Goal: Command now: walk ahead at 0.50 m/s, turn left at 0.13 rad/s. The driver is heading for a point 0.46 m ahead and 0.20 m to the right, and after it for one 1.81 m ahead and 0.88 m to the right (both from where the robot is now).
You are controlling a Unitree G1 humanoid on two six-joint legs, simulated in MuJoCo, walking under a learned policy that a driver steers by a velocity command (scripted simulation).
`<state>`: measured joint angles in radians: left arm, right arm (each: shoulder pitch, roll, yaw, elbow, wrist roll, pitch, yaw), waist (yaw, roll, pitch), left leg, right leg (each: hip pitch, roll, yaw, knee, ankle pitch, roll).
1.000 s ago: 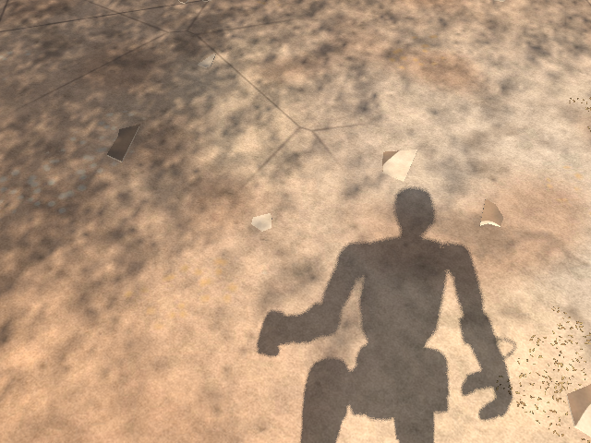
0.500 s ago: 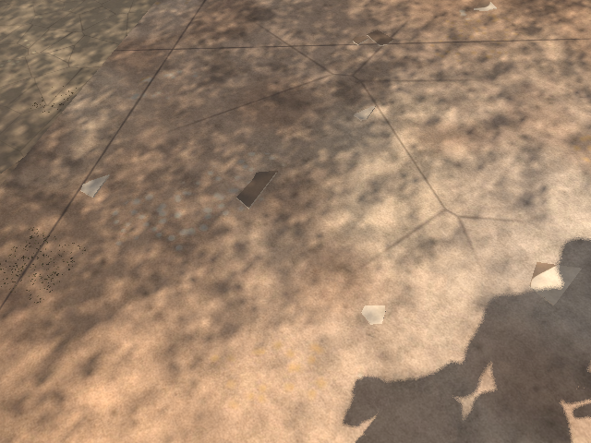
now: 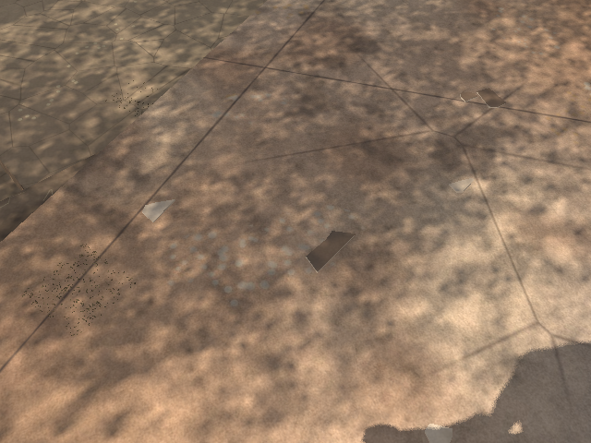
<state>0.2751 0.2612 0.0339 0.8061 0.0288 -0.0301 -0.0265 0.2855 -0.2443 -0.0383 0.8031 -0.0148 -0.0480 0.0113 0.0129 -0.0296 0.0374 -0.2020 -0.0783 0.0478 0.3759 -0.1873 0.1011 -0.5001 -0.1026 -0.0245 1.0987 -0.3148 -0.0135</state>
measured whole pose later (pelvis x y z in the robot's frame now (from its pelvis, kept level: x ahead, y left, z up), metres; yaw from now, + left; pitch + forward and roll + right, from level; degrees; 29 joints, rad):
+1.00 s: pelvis +0.45 -0.06 -0.01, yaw -31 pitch +0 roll -1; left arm 0.23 0.33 0.08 0.76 0.01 0.06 -0.01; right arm 0.16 -0.25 -0.01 0.71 -0.02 -0.01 -0.04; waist 0.02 -0.04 0.08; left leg -0.34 0.02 0.05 0.47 -0.14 0.03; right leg -0.42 0.10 0.05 1.14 -0.49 0.02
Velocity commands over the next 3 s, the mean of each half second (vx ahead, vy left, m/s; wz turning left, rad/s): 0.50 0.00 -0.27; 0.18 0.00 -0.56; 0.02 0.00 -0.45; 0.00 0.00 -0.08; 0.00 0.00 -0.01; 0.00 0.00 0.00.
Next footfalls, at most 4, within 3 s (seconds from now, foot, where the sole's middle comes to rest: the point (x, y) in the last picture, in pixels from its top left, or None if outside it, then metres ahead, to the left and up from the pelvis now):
0.36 right None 0.35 -0.13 -0.78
0.84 left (316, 392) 0.60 -0.03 -0.78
1.28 right None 0.41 -0.17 -0.78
1.66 left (306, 421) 0.53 -0.01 -0.78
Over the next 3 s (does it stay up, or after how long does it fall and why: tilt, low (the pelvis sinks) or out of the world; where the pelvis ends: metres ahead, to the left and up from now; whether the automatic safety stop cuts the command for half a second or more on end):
stays up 0.45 -0.06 0.00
